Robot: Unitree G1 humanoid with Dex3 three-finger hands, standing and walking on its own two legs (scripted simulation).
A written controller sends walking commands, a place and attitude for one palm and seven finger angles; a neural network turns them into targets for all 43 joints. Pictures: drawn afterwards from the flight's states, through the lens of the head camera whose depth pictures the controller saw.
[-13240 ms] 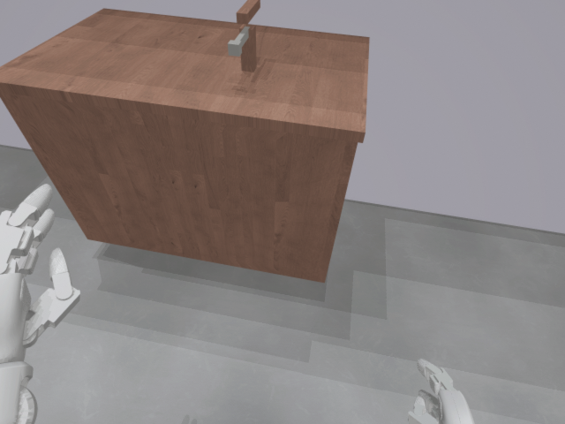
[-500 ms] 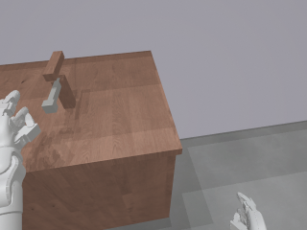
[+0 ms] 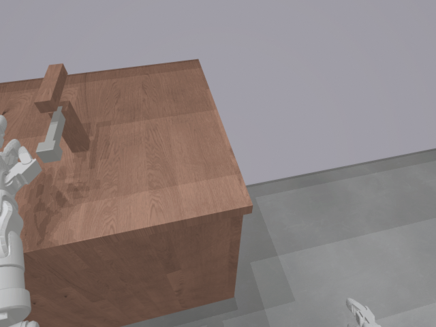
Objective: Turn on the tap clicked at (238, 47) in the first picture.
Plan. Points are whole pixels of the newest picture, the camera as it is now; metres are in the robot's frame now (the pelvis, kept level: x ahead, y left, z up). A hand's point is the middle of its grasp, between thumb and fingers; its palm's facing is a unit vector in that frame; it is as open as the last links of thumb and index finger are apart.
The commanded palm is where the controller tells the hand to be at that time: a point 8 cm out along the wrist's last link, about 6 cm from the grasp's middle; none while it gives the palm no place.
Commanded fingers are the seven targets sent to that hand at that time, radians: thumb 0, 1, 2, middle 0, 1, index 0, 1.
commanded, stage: reach beside the lever's end, fingers flat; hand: left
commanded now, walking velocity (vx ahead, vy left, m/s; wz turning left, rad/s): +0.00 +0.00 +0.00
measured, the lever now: (49, 151) +0.37 +0.33 +0.14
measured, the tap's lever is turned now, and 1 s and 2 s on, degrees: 0 0 22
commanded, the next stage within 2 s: push the lever round in 0.46 s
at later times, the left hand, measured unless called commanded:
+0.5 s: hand (28, 168) +0.33 +0.35 +0.13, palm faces +0.51 -0.85 -0.11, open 7.8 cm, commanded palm +0.29 +0.39 +0.14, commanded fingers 0.00 0.90 0.90 -0.15 -0.15 -0.15 -0.15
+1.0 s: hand (41, 167) +0.34 +0.33 +0.14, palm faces +0.51 -0.85 -0.10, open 7.9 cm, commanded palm +0.29 +0.37 +0.14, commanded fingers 0.00 0.90 0.90 -0.15 -0.15 -0.15 -0.15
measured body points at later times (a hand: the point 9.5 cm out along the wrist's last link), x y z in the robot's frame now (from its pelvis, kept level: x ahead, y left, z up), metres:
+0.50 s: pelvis +0.01 +0.01 +0.00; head +0.02 +0.00 +0.45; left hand +0.30 +0.40 +0.14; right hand +0.13 -0.25 -0.11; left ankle +0.04 +0.14 -0.73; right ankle -0.04 -0.11 -0.73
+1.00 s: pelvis +0.00 +0.00 +0.00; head +0.01 -0.01 +0.45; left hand +0.30 +0.37 +0.14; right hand +0.14 -0.26 -0.10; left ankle +0.04 +0.14 -0.73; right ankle -0.04 -0.11 -0.73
